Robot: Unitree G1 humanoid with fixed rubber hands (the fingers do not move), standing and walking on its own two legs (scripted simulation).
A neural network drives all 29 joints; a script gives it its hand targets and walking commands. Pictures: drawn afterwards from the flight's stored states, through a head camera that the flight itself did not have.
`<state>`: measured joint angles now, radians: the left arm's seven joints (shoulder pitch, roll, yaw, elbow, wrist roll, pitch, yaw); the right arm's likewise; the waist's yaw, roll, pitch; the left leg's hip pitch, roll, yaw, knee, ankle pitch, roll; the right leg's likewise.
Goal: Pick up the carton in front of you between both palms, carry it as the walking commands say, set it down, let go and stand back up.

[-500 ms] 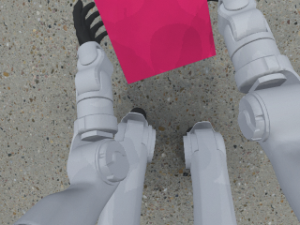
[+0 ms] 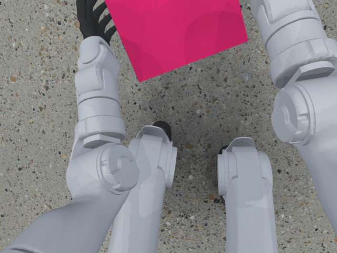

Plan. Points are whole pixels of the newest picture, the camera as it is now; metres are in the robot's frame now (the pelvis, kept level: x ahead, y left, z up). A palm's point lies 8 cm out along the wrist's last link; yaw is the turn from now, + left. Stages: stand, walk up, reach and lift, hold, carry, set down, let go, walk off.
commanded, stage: set down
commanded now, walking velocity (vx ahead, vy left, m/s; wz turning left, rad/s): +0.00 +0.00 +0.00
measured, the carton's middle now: (177, 14) +0.55 +0.06 -0.26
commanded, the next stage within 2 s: none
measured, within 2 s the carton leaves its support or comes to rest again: rests again in 0.46 s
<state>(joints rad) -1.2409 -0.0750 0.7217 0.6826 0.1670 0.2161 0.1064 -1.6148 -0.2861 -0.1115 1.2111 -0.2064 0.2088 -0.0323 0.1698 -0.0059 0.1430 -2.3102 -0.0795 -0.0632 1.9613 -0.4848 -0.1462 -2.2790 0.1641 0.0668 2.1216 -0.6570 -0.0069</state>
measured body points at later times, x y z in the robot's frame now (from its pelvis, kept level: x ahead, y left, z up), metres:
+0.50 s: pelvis +0.01 +0.00 -0.01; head +0.38 -0.05 +0.24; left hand +0.52 +0.20 -0.17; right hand +0.60 -0.10 -0.19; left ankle +0.14 +0.15 -0.37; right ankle +0.07 -0.10 -0.37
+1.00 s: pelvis +0.00 +0.01 -0.02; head +0.37 -0.05 +0.21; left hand +0.48 +0.23 -0.20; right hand +0.57 -0.12 -0.24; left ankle +0.14 +0.15 -0.37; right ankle +0.07 -0.09 -0.37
